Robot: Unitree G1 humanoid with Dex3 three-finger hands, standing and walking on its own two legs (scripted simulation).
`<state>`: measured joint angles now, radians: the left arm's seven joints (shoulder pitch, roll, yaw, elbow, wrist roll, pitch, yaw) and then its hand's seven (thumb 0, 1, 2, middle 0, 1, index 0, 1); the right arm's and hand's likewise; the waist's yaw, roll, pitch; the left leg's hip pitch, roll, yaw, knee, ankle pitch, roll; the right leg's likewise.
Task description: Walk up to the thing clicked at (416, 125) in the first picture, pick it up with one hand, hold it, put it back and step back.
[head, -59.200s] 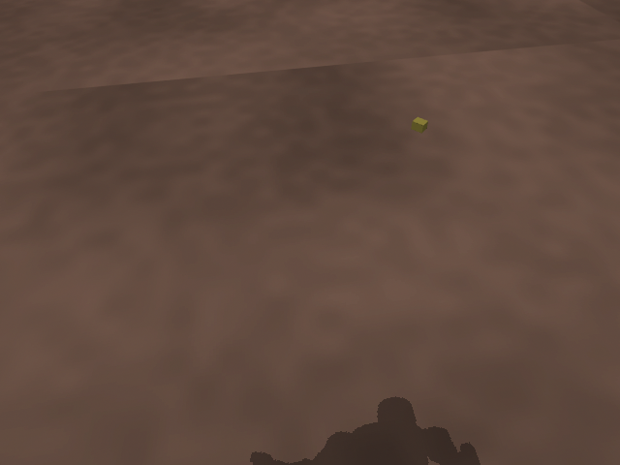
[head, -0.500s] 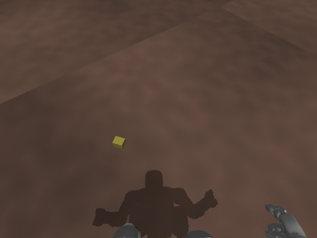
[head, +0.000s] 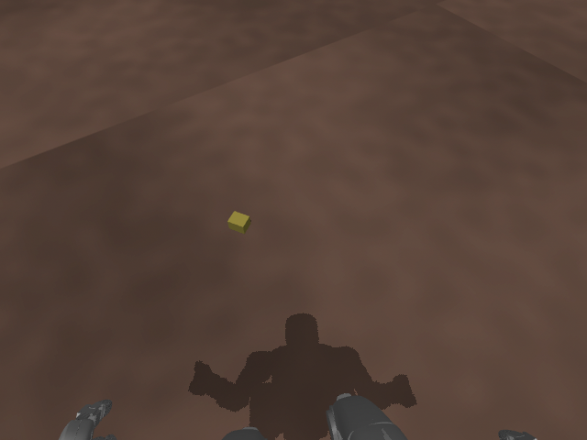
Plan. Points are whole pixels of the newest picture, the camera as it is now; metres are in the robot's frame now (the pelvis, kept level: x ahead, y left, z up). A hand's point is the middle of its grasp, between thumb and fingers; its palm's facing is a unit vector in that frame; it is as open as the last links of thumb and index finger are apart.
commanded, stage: step back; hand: left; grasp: from above
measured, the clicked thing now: (239, 222) +0.94 +0.19 -0.73
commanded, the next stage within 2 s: stand in 1.42 s
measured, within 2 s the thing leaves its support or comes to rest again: neither
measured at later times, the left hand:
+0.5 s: hand out of the picture -0.09 +0.24 -0.12, palm faces +0.02 -0.89 -0.46, open 7.4 cm
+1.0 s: hand out of the picture -0.12 +0.24 -0.14, palm faces +0.05 -0.93 -0.36, open 7.4 cm
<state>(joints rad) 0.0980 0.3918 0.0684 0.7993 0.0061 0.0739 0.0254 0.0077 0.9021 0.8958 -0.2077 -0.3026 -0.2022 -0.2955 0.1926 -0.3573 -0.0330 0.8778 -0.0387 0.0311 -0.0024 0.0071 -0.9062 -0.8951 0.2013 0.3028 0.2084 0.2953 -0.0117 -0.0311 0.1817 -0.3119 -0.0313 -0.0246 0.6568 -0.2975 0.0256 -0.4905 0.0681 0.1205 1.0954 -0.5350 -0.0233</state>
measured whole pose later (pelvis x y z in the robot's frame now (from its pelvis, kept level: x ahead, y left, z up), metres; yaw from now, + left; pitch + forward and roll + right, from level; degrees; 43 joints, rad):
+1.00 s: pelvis -0.16 -0.02 +0.01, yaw +2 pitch -2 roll +0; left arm 0.23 0.35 0.04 0.99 0.03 -0.03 -0.01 0.01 0.90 0.90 -0.21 -0.30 -0.21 -0.30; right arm 0.20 -0.40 -0.07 1.00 -0.04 -0.01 0.02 0.01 -0.91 -0.90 0.20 0.30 0.21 0.29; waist 0.03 0.01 0.06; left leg -0.30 0.02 -0.01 0.62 -0.36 0.00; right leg -0.25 -0.03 -0.03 0.60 -0.30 0.00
